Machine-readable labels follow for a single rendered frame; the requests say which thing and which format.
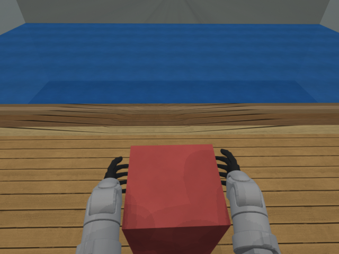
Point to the right robot hand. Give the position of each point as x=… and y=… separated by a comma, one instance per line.
x=230, y=161

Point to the robot left forearm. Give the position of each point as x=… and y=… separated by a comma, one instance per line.
x=102, y=219

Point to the left robot hand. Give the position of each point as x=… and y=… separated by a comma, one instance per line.
x=113, y=168

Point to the robot right forearm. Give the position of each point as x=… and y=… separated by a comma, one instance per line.
x=252, y=232

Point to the carton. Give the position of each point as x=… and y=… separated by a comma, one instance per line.
x=174, y=201

